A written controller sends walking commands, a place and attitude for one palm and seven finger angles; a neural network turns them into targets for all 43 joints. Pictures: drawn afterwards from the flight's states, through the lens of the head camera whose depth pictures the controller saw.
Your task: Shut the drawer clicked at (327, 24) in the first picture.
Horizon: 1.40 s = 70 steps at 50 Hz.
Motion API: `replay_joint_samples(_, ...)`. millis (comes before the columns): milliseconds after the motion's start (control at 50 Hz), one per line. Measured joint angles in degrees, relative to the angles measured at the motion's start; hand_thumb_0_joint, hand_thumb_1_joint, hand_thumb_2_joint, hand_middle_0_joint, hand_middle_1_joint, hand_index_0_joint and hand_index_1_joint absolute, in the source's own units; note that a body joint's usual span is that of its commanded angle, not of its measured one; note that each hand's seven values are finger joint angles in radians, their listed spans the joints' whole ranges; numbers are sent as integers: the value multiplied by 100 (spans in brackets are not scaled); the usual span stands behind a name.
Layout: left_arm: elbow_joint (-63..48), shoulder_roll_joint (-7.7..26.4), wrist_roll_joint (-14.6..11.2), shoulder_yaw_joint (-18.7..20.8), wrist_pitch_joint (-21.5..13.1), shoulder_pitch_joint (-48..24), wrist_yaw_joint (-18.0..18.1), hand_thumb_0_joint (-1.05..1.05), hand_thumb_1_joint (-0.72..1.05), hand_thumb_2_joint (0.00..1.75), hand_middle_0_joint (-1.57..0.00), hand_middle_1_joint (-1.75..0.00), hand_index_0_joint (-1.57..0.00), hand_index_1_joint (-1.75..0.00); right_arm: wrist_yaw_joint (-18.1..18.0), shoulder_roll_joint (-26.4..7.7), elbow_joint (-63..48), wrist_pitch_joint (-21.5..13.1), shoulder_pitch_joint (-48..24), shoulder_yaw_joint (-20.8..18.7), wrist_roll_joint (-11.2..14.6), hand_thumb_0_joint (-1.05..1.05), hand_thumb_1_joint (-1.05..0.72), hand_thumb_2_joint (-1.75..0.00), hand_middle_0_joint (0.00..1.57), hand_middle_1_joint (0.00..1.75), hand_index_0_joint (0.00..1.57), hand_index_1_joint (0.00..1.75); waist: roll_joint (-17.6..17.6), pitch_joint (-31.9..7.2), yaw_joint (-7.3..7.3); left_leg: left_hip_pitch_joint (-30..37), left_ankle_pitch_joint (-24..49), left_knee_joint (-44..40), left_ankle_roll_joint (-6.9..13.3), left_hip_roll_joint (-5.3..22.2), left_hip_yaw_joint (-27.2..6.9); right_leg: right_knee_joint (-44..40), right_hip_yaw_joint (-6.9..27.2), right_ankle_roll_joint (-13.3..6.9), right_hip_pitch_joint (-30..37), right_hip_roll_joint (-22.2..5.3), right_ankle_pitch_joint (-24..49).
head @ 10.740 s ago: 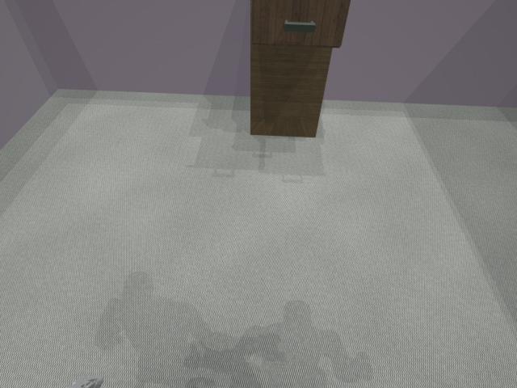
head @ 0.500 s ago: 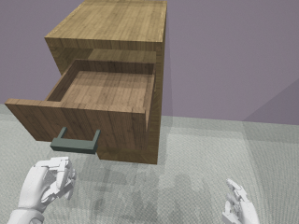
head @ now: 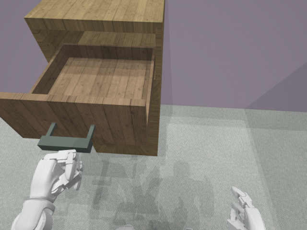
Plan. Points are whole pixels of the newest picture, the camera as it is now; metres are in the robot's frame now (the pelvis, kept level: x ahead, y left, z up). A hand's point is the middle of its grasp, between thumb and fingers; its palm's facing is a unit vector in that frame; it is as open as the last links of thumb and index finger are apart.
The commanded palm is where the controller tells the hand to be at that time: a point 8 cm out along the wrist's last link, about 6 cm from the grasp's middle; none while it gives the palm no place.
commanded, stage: bring the fist close to the handle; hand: left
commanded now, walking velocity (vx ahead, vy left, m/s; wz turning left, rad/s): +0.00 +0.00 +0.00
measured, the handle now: (69, 135) +0.33 +0.23 +0.07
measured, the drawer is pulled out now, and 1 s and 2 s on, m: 0.30 0.27 0.15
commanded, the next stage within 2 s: push the drawer shut in 0.30 s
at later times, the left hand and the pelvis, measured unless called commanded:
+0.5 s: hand (72, 175) +0.23 +0.20 +0.07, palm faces +0.00 -1.00 -0.06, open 3.2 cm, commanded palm +0.21 +0.25 +0.07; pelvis +0.00 +0.00 +0.00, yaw +1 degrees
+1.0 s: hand (74, 159) +0.27 +0.20 +0.06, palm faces -0.01 -1.00 -0.05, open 2.8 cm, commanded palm +0.27 +0.26 +0.07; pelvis -0.02 +0.00 +0.00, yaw +1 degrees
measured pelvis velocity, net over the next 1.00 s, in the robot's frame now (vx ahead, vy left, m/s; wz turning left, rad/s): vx -0.02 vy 0.00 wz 0.02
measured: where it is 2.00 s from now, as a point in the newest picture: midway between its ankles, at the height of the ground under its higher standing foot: outside the picture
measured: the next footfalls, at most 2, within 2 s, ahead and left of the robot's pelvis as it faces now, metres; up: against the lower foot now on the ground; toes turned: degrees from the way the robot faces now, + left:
none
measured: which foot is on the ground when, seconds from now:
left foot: down 0.00-1.00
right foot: down 0.00-1.00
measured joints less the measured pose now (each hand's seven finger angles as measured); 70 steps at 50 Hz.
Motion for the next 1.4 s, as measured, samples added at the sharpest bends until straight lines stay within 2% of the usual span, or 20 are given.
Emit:
replay_joint_samples(140, -13, 95, -155, 194, 0, 99, -86, 1, 90, 90, -140, -160, -140, -160, 3, 11, -56, 147, 48, -13, 37, 1, -90, -90, 20, 30, 20, 30, 19, -71, -27, 25, -22, -27, -21, 32, -16, -49, -14, -15, 34, 35, -10)
replay_joint_samples(340, -13, 118, -245, 243, -63, 277, -222, 1, 90, 90, -140, -160, -140, -160, -14, -47, -128, 198, 13, -33, 49, 1, -90, -90, 20, 30, 20, 30, 27, -103, 2, -25, -47, 32, -37, 40, -71, -17, -65, -32, 15, 44, -40)
replay_joint_samples(720, 494, 196, -232, 226, 14, -468, -306, 0, 87, 93, -140, -160, -140, -160, -69, -84, -86, 264, 49, 63, 50, 1, -90, -90, 20, 30, 20, 30, 42, -64, 13, -87, 0, 48, -32, 16, -104, -8, -93, -29, -26, 25, -2)
replay_joint_samples(960, 1422, 347, -156, 179, -1, -1587, -386, -6, 78, 95, -140, -160, -140, -160, -188, -116, 221, 286, -92, 120, 86, 1, -90, -90, 20, 30, 20, 30, 19, 102, 94, -218, 132, 80, -32, -27, -184, 16, -171, -43, -114, -17, 97)
replay_joint_samples(1160, 2488, 560, -102, 283, 76, -2648, -430, -5, 74, 93, -140, -160, -140, -160, -217, -113, 259, 381, -110, 174, 107, 1, -90, -90, 20, 30, 20, 30, -36, 142, -13, -211, 246, -24, -38, -6, -156, -87, -142, -54, -125, 9, 224)
replay_joint_samples(1400, 3415, 659, 4, 480, -99, -3461, -449, -4, 75, 91, -140, -160, -140, -160, -119, -146, 285, 669, 126, 124, 85, 1, -90, -90, 20, 30, 20, 30, -90, 161, -146, -225, 278, -139, -14, 20, -55, -193, -41, -31, -188, 39, 293)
